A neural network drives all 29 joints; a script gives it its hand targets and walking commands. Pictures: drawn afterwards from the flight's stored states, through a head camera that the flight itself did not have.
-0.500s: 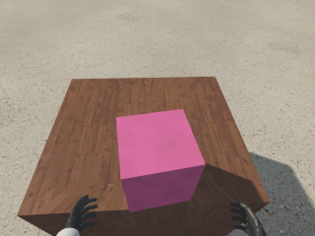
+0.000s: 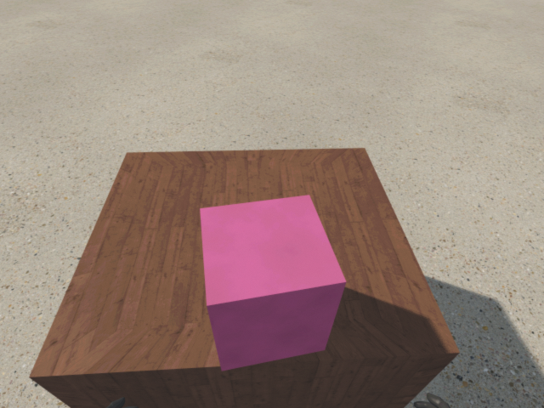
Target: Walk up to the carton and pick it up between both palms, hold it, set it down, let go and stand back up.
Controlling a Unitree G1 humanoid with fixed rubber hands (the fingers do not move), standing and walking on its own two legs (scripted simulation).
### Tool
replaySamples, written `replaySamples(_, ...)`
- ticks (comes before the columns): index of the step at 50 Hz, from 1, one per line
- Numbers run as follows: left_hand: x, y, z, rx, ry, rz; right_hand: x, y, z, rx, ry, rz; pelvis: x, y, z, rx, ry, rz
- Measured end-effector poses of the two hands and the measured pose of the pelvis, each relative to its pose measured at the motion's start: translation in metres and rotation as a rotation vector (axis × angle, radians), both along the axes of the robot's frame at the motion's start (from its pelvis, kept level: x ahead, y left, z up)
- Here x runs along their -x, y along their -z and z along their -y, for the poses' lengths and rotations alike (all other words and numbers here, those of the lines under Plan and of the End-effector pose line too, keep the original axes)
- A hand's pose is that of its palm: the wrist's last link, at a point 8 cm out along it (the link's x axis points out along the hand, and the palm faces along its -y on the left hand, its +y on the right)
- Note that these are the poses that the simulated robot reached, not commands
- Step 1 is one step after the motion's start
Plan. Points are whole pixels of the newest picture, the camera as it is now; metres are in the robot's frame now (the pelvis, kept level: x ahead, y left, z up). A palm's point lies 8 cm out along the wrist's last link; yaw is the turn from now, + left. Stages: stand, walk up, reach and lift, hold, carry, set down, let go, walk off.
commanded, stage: stand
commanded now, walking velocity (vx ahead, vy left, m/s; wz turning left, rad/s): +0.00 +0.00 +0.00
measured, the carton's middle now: (265, 283) +0.39 +0.03 -0.08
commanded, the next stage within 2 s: none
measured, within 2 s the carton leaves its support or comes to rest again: neither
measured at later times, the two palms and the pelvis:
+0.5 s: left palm out of the picture +0.08 +0.26 -0.10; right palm out of the picture +0.09 -0.26 -0.10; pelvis -0.02 +0.00 +0.00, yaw +0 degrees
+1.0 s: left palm out of the picture +0.08 +0.26 -0.10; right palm out of the picture +0.09 -0.26 -0.10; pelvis -0.02 +0.00 +0.00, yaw +0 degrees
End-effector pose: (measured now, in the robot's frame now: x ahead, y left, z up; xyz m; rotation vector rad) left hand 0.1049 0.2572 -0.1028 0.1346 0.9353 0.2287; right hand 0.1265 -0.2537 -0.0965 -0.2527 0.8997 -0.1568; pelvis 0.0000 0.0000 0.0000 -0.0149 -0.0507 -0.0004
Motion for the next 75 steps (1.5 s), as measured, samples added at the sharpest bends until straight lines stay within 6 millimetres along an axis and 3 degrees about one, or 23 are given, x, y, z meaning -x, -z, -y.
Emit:
replaySamples(26, 0.024, -0.002, -0.005, -0.018, 0.004, 0.005, 0.036, 0.004, 0.005, -0.008, 0.019, -0.02, 0.022, 0.001, 0.002, -0.003, 0.001, 0.03)
replaySamples(75, 0.032, 0.002, -0.01, -0.025, 0.005, -0.041, 0.041, 0.007, 0.006, -0.009, 0.018, -0.055, 0.021, 0.001, 0.002, -0.003, 0.001, 0.029)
